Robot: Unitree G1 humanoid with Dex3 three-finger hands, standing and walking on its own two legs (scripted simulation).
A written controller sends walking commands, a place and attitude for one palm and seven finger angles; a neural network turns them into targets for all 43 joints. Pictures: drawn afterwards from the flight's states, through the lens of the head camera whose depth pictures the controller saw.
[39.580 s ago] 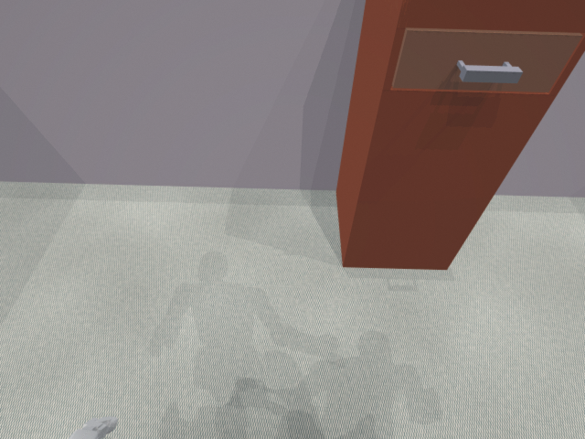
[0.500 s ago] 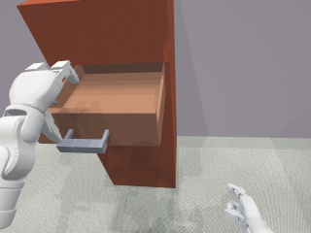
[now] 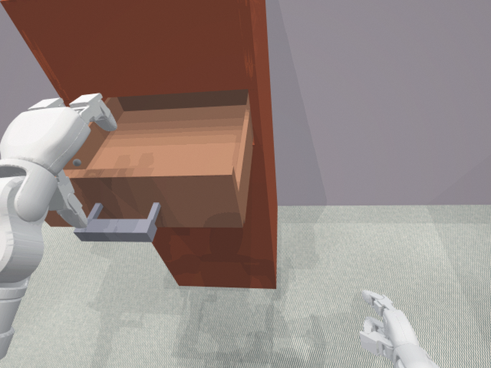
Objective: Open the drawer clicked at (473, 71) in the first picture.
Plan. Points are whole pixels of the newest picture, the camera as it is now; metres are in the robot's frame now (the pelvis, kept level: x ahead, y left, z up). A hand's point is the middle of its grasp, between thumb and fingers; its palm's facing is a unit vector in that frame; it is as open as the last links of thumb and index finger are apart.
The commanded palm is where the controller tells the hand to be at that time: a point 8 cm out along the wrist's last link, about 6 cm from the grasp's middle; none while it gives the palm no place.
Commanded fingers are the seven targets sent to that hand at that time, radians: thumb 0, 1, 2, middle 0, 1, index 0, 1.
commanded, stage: draw the hand back to the body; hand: left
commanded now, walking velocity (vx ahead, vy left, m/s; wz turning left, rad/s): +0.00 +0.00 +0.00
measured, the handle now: (121, 219) +0.30 +0.26 +0.10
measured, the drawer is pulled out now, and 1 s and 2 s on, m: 0.24 0.24 0.24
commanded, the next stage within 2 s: step back with the hand held close in 1.48 s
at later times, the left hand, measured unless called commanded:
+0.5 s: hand (73, 207) +0.24 +0.24 +0.21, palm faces +0.11 +0.00 -0.99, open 13.8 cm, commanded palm +0.19 +0.27 +0.30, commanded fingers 0.00 -0.43 0.33 -0.29 -1.15 -0.29 -1.15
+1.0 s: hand (42, 178) +0.21 +0.21 +0.29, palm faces +0.47 -0.81 -0.34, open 11.2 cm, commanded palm +0.17 +0.28 +0.29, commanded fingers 0.00 0.44 0.70 -0.23 -0.59 -0.23 -0.59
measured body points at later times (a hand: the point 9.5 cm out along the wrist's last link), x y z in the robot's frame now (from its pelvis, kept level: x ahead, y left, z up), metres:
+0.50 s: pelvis +0.00 +0.00 +0.00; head -0.01 -0.05 +0.44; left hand +0.23 +0.24 +0.27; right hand +0.25 -0.19 -0.08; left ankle -0.01 +0.11 -0.74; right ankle +0.04 -0.09 -0.74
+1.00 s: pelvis +0.02 +0.00 +0.00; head +0.00 -0.01 +0.45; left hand +0.18 +0.26 +0.31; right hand +0.20 -0.23 -0.08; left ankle -0.01 +0.11 -0.74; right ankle +0.04 -0.09 -0.74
